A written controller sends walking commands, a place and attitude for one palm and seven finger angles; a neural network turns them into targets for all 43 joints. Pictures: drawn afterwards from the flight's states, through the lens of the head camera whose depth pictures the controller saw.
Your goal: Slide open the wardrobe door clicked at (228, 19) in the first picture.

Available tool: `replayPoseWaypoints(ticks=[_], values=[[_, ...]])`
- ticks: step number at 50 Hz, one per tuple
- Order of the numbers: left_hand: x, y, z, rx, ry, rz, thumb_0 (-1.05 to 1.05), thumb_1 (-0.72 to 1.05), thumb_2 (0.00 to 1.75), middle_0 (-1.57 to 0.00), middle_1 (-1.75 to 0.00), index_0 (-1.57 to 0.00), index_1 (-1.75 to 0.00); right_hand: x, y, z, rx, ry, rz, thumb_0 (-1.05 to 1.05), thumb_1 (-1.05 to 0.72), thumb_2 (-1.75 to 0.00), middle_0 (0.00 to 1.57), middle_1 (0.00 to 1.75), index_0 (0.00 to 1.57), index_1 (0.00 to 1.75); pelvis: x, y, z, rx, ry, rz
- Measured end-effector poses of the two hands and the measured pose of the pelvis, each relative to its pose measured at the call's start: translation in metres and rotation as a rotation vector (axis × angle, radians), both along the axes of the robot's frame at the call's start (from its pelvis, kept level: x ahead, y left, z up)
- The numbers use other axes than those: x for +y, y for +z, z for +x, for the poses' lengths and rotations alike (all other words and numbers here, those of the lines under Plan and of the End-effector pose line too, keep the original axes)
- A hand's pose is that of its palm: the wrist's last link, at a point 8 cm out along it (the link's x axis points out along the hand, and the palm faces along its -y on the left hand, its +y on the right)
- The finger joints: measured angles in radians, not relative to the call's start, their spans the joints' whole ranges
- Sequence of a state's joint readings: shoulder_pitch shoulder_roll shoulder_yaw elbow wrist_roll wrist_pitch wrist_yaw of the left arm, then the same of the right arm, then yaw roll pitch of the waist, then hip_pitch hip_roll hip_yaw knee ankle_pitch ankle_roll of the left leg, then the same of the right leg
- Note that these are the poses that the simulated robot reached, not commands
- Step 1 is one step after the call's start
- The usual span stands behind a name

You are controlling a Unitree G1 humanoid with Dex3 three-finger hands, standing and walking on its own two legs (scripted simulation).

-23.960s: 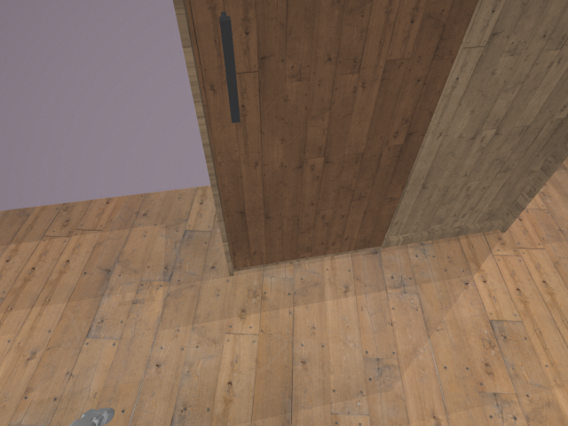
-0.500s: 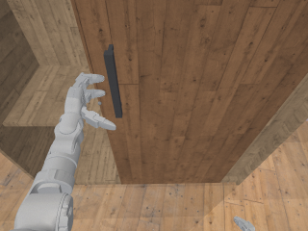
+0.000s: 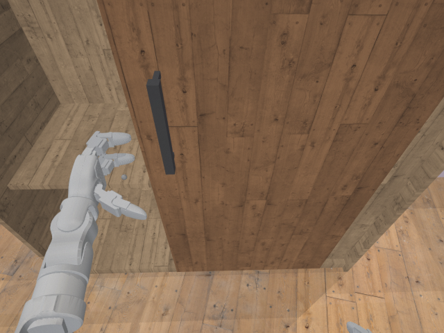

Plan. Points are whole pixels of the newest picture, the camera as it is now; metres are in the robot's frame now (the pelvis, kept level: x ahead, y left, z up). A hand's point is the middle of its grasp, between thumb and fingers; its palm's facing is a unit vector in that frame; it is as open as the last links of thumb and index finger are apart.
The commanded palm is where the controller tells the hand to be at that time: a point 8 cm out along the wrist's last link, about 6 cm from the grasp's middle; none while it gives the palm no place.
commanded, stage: slip the hand off the handle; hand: left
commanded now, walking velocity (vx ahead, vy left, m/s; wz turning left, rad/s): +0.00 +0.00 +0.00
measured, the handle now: (164, 127) +0.47 +0.13 +0.13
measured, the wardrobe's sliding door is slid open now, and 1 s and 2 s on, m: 0.48 0.48 0.48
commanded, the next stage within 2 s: draw the hand back to the body in 0.38 s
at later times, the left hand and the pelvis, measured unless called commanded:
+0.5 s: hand (110, 218) +0.27 +0.19 +0.11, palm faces +0.10 -0.99 -0.12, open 14.7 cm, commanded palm +0.25 +0.24 +0.12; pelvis -0.01 -0.01 +0.00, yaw +3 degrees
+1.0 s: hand (70, 244) +0.21 +0.21 +0.15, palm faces +0.09 -0.99 -0.04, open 14.6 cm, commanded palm +0.18 +0.26 +0.15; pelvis -0.01 -0.01 +0.01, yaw +3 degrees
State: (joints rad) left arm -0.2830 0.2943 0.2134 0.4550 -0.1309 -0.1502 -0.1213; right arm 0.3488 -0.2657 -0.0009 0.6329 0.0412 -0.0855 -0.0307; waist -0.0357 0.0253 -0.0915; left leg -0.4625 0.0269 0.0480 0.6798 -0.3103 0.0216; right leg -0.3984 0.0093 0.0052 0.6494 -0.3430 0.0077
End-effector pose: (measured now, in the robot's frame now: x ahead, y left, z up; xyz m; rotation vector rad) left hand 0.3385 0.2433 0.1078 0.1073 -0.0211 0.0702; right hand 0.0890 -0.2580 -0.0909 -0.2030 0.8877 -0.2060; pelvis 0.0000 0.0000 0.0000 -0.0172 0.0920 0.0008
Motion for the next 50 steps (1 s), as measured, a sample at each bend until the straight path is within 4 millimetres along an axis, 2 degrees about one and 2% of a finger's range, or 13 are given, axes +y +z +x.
replayPoseWaypoints(ticks=[11,17,23,26,28,34,41,50], values=[[0.003,0.007,-0.051,-0.011,0.027,0.009,-0.02,-0.55,0.2,-0.25,-1.15,-0.26,-1.15,0.016,0.018,0.06,-0.193,0.11,0.015,0.01,-0.91,-0.9,0.2,0.3,0.2,0.3,-0.007,0.001,-0.007,-0.044,0.025,0.003],[-0.001,0.007,-0.071,0.0,0.022,0.005,-0.02,-0.55,0.2,-0.25,-1.15,-0.25,-1.15,0.023,0.027,0.078,-0.259,0.16,0.021,0.01,-0.91,-0.9,0.2,0.3,0.21,0.3,-0.01,0.002,-0.011,-0.061,0.038,0.005],[-0.005,0.007,-0.088,0.0,0.02,0.01,-0.02,-0.55,0.2,-0.25,-1.15,-0.26,-1.15,0.025,0.028,0.08,-0.277,0.18,0.026,0.01,-0.9,-0.9,0.2,0.3,0.21,0.3,-0.014,0.002,-0.011,-0.073,0.043,0.007],[-0.003,0.007,-0.09,0.001,0.028,0.011,-0.02,-0.55,0.2,-0.25,-1.15,-0.26,-1.15,0.024,0.025,0.076,-0.263,0.183,0.021,0.01,-0.9,-0.9,0.2,0.3,0.21,0.3,-0.015,0.002,-0.013,-0.077,0.046,0.007],[-0.002,0.008,-0.09,-0.012,0.016,-0.061,-0.02,-0.55,0.2,-0.25,-1.15,-0.26,-1.15,0.023,0.023,0.073,-0.256,0.18,0.016,0.01,-0.9,-0.9,0.2,0.3,0.21,0.3,-0.016,0.003,-0.013,-0.083,0.049,0.006],[-0.002,0.024,-0.093,-0.048,-0.033,-0.077,-0.02,-0.55,0.2,-0.25,-1.15,-0.25,-1.15,0.018,0.025,0.066,-0.275,0.157,0.018,0.02,-0.9,-0.9,0.2,0.3,0.21,0.3,-0.016,0.006,-0.01,-0.09,0.037,0.011],[0.008,0.029,-0.12,-0.036,-0.01,-0.079,-0.02,-0.54,0.2,-0.25,-1.15,-0.25,-1.15,0.015,0.031,0.067,-0.307,0.156,0.021,0.02,-0.9,-0.9,0.2,0.3,0.21,0.3,-0.016,0.007,-0.006,-0.1,0.029,0.014],[0.019,0.04,-0.153,-0.064,0.018,-0.06,-0.02,-0.53,0.21,-0.25,-1.14,-0.25,-1.13,0.022,0.041,0.083,-0.37,0.198,0.008,0.02,-0.9,-0.9,0.2,0.3,0.2,0.3,-0.015,0.007,-0.011,-0.125,0.048,0.008]])
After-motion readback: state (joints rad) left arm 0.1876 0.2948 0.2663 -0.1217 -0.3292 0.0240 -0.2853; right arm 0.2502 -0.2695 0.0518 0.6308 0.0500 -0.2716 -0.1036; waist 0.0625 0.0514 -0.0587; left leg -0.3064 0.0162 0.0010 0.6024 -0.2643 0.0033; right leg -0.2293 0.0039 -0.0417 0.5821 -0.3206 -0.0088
